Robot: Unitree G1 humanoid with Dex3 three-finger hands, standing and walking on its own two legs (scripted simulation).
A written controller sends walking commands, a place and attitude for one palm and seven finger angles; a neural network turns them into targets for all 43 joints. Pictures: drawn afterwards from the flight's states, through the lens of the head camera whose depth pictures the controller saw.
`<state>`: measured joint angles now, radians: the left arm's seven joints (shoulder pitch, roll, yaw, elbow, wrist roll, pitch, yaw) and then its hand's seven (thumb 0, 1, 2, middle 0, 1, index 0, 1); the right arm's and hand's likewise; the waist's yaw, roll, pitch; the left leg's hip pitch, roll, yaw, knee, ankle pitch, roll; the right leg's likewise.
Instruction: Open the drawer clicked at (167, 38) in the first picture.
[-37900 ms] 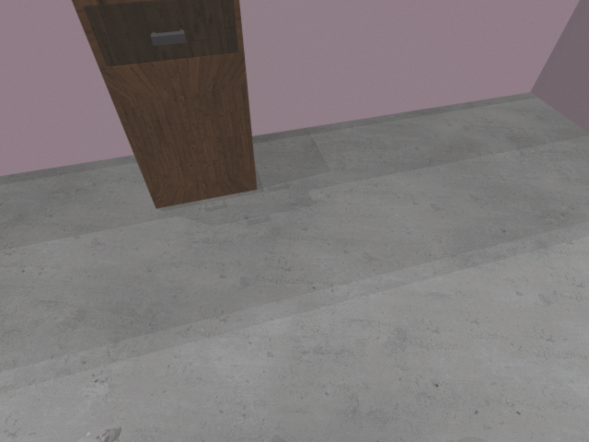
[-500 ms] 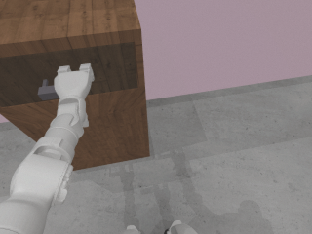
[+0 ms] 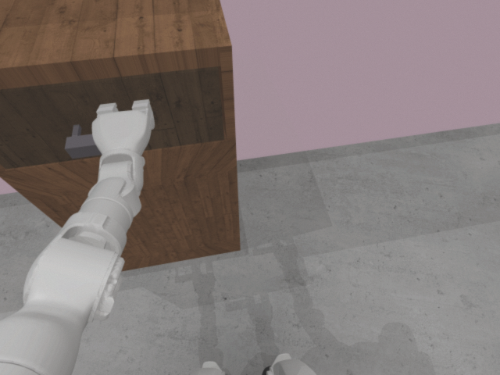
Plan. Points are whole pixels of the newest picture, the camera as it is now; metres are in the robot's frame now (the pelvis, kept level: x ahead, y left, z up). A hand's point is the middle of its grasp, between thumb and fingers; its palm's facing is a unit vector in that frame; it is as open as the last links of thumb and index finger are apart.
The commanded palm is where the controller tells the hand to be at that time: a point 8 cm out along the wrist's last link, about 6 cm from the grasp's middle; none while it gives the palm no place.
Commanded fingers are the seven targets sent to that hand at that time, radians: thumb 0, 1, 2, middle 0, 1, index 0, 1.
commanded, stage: close the thumb around the handle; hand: left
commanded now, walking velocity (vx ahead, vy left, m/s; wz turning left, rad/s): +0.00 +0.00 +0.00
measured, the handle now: (101, 135) +0.53 +0.24 +0.05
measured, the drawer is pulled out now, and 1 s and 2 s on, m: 0.00 0.00 0.02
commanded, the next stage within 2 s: pull the drawer open in 0.26 s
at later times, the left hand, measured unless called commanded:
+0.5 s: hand (134, 157) +0.49 +0.18 +0.02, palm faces -0.02 -0.01 -1.00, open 6.1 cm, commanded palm +0.47 +0.19 +0.08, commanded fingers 0.00 0.90 0.90 -0.40 -1.35 -0.40 -1.35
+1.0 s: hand (133, 157) +0.49 +0.18 +0.02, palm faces +0.00 +0.00 -1.00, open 5.8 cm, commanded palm +0.48 +0.19 +0.08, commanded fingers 0.00 0.90 0.90 -0.40 -1.35 -0.40 -1.35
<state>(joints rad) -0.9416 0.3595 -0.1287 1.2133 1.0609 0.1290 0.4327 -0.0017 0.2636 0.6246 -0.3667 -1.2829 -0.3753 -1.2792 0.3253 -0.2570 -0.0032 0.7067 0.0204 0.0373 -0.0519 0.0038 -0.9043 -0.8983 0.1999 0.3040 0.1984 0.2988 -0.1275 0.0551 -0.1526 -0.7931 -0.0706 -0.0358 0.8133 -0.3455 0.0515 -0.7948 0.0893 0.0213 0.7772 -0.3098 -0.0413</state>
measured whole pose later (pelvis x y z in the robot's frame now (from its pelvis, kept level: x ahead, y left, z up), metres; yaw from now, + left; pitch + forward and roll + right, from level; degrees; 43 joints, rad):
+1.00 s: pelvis +0.05 +0.00 +0.01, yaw +0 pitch +18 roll -1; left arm -0.72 0.29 -0.14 1.01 1.09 0.13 0.44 -0.01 0.66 0.83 -0.37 -1.34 -0.41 -1.35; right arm 0.24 -0.24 -0.04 0.71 0.00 0.08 -0.03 0.00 -0.90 -0.90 0.20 0.30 0.20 0.30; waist -0.06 0.06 -0.17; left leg -0.67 -0.07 -0.04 0.76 -0.40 0.05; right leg -0.67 0.09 0.02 0.73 -0.37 -0.05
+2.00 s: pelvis +0.04 +0.00 +0.01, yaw +0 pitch +15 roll +0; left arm -0.65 0.27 -0.16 0.94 1.07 0.14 0.40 -0.02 0.64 0.84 -0.38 -1.35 -0.42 -1.35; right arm 0.19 -0.22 -0.02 0.68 0.01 0.09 -0.05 0.00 -0.90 -0.90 0.20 0.30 0.20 0.30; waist -0.04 0.05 -0.16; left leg -0.62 -0.07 -0.03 0.73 -0.38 0.05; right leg -0.63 0.09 0.03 0.72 -0.36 -0.05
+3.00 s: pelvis +0.05 +0.00 +0.02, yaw -3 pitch +13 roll +0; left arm -0.30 0.28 -0.14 0.57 1.03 0.16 0.38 -0.01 0.64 0.79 -0.38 -1.36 -0.42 -1.35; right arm 0.27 -0.24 -0.05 0.67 0.03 0.10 -0.03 0.01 -0.90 -0.90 0.20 0.30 0.20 0.30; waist -0.03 0.07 -0.16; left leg -0.52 -0.05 0.01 0.67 -0.37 0.05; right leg -0.55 0.11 0.08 0.67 -0.33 -0.05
